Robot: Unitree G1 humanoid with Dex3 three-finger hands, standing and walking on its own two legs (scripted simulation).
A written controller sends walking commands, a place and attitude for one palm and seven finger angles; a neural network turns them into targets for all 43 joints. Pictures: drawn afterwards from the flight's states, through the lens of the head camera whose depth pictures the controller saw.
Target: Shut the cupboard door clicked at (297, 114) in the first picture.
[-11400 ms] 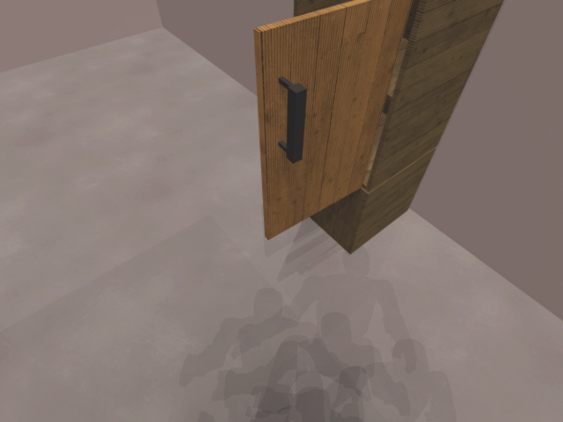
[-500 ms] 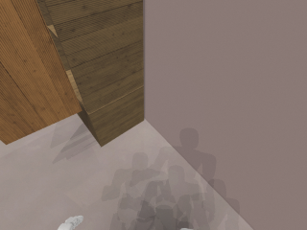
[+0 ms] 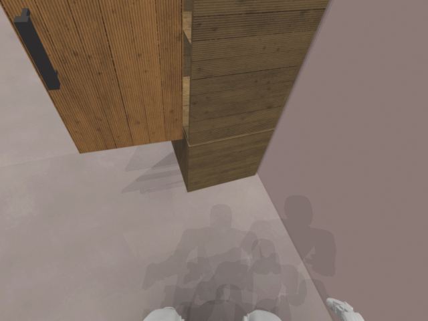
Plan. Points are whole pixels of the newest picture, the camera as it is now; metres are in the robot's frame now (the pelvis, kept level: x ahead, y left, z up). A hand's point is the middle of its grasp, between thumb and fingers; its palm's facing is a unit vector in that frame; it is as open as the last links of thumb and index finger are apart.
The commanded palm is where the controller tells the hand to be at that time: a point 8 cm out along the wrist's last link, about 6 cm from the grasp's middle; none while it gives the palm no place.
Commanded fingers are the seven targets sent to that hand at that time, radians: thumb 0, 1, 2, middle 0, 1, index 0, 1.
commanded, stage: turn to face it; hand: left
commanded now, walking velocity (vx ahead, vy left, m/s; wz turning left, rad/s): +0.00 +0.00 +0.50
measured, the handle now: (40, 51) +0.63 +0.45 +0.09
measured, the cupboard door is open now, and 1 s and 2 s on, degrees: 86 86 86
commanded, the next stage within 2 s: take the last steps up to it in 0.46 s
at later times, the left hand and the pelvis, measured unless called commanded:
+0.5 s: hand out of the picture +0.06 +0.15 -0.14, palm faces +0.22 -0.94 -0.24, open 7.3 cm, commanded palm none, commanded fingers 0.00 0.90 0.90 -0.20 -0.30 -0.20 -0.30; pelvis +0.01 -0.05 +0.01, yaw +13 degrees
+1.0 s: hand out of the picture +0.01 +0.20 -0.15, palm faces +0.35 -0.92 -0.19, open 7.4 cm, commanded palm none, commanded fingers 0.00 0.90 0.90 -0.20 -0.30 -0.20 -0.30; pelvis +0.04 +0.00 +0.02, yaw +19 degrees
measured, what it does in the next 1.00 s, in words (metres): steps on the spot, turning left: right foot, then left foot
